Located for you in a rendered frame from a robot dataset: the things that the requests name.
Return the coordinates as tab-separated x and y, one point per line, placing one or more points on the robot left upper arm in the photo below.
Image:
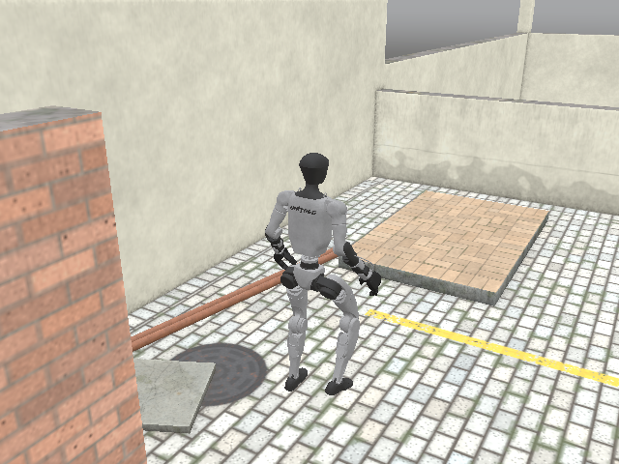
273	229

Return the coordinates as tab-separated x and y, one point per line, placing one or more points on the left robot hand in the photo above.
287	256

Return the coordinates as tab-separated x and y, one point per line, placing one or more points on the left robot shin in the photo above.
295	344

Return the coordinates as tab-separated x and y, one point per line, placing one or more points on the right robot hand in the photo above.
373	282

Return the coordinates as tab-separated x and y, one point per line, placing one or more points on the robot left forearm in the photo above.
277	244

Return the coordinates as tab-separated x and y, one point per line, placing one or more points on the left robot thigh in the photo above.
298	298

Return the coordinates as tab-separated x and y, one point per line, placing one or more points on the robot right forearm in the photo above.
356	264

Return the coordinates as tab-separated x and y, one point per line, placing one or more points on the robot right upper arm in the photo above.
337	210

